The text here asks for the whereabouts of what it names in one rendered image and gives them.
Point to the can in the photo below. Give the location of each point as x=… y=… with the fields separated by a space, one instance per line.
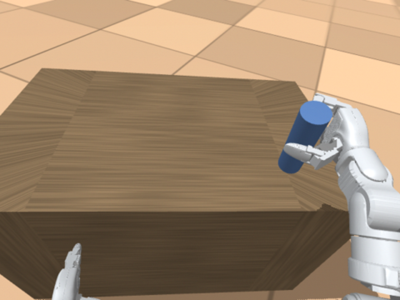
x=311 y=121

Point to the left robot hand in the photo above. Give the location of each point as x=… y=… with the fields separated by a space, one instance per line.
x=68 y=280

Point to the right robot arm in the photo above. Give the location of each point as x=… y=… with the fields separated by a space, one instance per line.
x=374 y=217

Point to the right robot hand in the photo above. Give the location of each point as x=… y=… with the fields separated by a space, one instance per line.
x=347 y=130

